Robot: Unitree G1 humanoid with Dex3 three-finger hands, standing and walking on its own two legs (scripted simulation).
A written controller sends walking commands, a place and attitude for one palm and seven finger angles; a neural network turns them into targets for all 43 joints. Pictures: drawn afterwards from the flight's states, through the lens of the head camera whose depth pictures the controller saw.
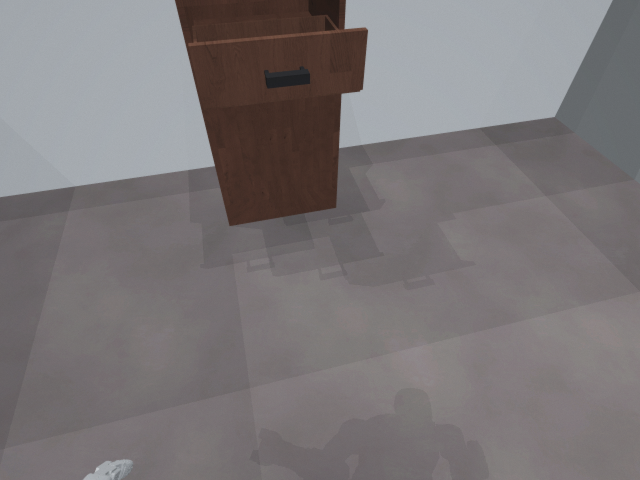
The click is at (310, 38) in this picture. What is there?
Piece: drawer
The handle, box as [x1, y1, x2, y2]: [264, 66, 309, 88]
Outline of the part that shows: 309,73 307,69 304,69 302,66 299,70 269,73 267,70 264,70 266,84 268,88 309,83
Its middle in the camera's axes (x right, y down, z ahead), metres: -0.09 -0.42 +0.99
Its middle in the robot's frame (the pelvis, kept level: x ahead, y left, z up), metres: +1.03 +0.14 +0.03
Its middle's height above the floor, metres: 0.80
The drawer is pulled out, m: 0.28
